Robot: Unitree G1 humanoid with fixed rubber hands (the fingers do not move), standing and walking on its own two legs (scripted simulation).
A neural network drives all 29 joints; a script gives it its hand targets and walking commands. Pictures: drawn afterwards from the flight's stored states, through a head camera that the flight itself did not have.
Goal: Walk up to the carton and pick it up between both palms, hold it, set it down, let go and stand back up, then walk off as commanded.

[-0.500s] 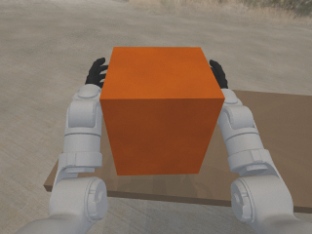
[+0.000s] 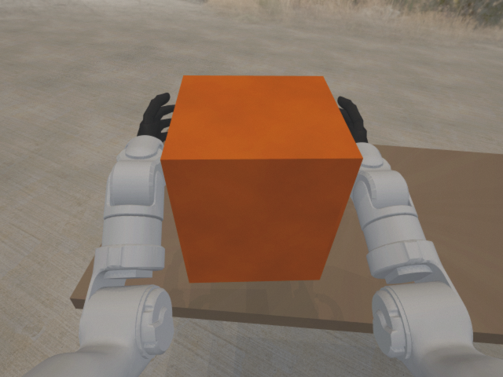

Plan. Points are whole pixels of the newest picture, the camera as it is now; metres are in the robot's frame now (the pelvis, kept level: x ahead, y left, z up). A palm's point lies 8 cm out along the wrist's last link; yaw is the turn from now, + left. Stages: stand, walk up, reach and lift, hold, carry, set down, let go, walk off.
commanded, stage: hold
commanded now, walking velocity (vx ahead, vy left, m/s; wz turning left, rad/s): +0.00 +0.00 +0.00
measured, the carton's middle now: (254, 182) +0.36 +0.00 +0.19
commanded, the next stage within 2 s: set down in 0.54 s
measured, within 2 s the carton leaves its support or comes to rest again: neither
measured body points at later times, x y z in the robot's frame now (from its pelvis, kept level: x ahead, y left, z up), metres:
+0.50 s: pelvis +0.00 +0.00 +0.00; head -0.07 +0.02 +0.45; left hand +0.39 +0.16 +0.24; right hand +0.40 -0.15 +0.25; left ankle +0.03 +0.12 -0.75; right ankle +0.03 -0.13 -0.75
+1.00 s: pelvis +0.02 -0.01 +0.00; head -0.04 +0.03 +0.45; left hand +0.41 +0.17 +0.25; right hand +0.42 -0.13 +0.26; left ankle +0.03 +0.12 -0.75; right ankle +0.03 -0.13 -0.75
